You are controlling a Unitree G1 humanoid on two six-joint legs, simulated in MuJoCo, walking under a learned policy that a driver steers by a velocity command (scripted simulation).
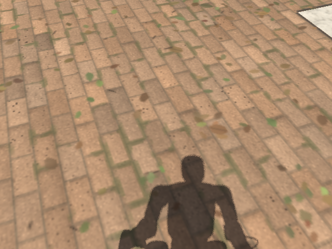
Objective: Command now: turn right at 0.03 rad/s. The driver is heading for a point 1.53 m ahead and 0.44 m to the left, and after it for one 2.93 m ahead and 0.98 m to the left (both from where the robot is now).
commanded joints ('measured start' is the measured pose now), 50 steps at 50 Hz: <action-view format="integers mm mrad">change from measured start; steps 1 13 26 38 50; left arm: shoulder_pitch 30 97 153 172 185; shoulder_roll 111 77 46 20 6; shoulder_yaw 29 13 0 -5 -6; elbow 2 135 204 230 244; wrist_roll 4 2 2 1 1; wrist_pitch -7 -9 -11 -14 -15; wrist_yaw -1 7 13 17 20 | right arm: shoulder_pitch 14 38 75 110 130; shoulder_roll -93 -65 -29 -7 6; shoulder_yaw -14 -5 11 18 20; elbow -4 78 126 147 155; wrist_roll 1 1 3 2 2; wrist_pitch -18 -17 -21 -24 -26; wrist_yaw -5 -8 -10 -14 -16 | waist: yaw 15 7 13 12 10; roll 81 12 19 14 15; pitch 18 44 52 53 55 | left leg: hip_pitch -75 -63 -86 -82 -69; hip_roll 87 83 74 71 72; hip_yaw -105 -108 -104 -101 -98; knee -131 -140 -135 -120 -110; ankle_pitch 51 -15 -5 30 62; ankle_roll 32 51 52 52 52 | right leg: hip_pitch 59 6 4 7 13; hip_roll -111 -107 -112 -114 -115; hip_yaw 123 123 119 115 111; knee -73 -114 -101 -91 -83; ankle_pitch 47 -28 -20 7 37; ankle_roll -21 2 4 3 3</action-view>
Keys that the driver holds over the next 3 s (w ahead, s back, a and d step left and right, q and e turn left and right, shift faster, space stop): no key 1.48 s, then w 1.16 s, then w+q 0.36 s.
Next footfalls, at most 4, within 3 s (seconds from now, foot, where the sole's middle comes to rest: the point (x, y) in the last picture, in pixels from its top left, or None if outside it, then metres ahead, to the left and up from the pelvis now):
2.22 left None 0.46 0.06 -0.78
2.76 right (192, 192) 0.78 -0.10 -0.78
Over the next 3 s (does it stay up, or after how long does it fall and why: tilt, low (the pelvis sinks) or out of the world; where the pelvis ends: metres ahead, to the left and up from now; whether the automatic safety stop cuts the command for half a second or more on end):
stays up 0.74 -0.03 0.00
